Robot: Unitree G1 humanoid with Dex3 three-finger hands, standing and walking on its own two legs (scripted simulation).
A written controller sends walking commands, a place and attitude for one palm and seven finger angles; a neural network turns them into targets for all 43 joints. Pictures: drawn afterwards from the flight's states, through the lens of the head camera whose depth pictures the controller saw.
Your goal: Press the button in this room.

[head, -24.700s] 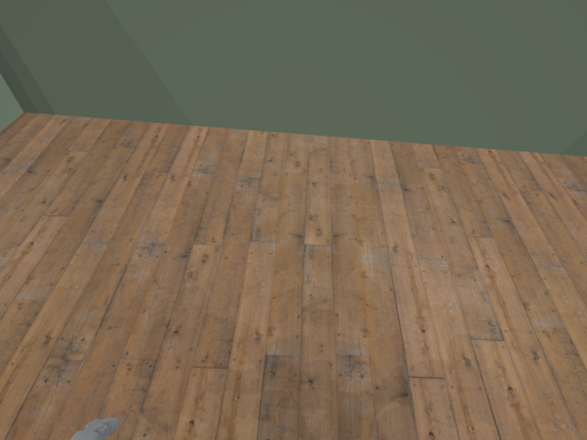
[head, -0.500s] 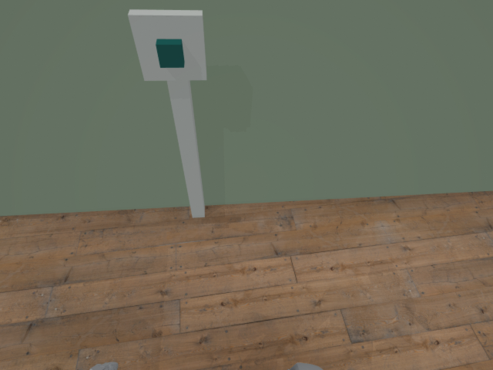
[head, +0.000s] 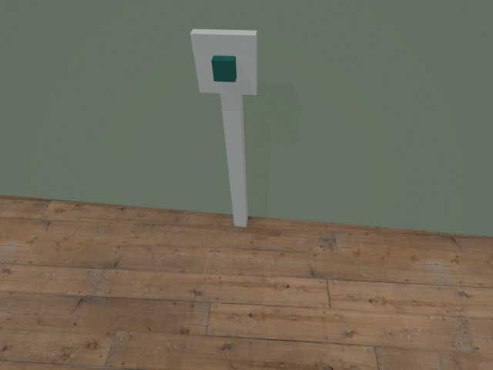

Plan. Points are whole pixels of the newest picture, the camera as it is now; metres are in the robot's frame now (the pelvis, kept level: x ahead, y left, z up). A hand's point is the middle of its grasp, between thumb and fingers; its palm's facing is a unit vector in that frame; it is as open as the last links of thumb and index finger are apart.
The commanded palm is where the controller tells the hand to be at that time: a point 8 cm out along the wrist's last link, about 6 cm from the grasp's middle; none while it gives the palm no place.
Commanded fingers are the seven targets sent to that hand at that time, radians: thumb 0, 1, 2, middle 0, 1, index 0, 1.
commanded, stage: take the last steps up to it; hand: left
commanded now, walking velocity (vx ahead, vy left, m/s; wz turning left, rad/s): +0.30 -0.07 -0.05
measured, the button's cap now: (224, 68) +0.83 +0.13 +0.07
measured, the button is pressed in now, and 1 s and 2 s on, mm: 0 0 0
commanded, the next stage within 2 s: come to a stop and stand still in 0.80 s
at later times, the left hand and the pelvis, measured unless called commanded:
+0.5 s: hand (162, 341) +0.20 +0.20 -0.18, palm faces -0.05 -0.98 -0.17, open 7.4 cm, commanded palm none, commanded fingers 0.00 0.90 0.90 -0.20 -0.30 -0.20 -0.30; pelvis +0.14 +0.01 -0.01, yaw -3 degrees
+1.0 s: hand (218, 277) +0.34 +0.10 -0.18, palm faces +0.01 -0.98 -0.19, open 7.3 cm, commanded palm none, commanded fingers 0.00 0.90 0.90 -0.20 -0.30 -0.20 -0.30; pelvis +0.33 -0.07 -0.01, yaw -2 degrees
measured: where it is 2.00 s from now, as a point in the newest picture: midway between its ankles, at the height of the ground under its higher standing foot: (283, 367)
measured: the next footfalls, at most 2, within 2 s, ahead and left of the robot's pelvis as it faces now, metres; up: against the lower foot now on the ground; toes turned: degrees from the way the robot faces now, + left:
left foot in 0.12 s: +0.05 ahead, +0.15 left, +0.00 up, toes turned +6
right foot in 0.60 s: +0.33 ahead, -0.14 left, +0.00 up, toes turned -12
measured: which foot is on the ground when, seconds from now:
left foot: up 0.00-0.10, down 0.12-0.60, up 0.62-1.00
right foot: down 0.00-0.14, up 0.16-0.58, down 0.60-1.00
